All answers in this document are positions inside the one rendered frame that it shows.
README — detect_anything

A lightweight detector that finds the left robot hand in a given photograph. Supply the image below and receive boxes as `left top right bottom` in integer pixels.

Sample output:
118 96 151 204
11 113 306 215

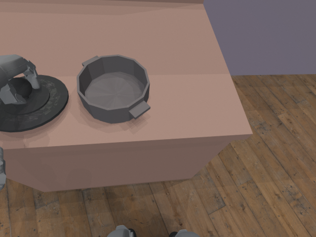
0 54 40 104

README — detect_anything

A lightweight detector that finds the knob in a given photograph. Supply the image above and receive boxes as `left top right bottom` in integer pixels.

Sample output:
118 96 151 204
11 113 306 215
9 78 32 98

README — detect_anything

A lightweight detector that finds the lid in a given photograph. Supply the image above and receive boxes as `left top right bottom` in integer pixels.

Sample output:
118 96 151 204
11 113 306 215
0 75 69 132

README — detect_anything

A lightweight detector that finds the table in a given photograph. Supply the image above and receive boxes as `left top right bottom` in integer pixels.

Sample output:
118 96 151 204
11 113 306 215
0 0 253 192

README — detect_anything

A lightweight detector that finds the left robot shin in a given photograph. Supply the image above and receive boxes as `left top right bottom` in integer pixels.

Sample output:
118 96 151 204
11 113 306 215
116 225 129 230

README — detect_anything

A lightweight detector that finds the pot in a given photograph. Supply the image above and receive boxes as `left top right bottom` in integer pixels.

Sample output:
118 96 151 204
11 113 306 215
77 54 151 123

